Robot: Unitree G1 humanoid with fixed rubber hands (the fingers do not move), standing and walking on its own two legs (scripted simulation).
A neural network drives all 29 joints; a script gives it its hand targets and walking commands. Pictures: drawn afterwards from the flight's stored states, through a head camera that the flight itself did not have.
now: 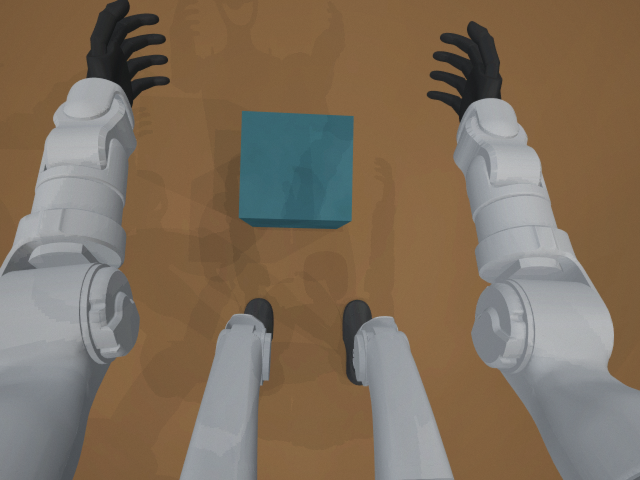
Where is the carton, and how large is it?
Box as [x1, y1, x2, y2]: [239, 111, 353, 228]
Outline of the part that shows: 242,111 239,217 252,226 337,228 350,221 353,116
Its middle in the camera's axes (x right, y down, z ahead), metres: -0.05 -0.13 +0.85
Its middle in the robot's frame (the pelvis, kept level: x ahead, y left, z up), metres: +0.51 +0.03 -0.52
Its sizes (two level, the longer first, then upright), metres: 0.210 0.200 0.250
